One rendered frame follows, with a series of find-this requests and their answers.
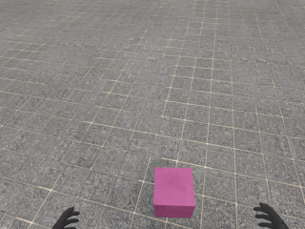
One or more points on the carton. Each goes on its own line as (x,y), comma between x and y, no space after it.
(173,192)

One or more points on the right robot hand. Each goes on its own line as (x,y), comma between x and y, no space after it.
(276,221)

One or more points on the left robot hand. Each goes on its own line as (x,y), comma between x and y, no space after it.
(63,220)

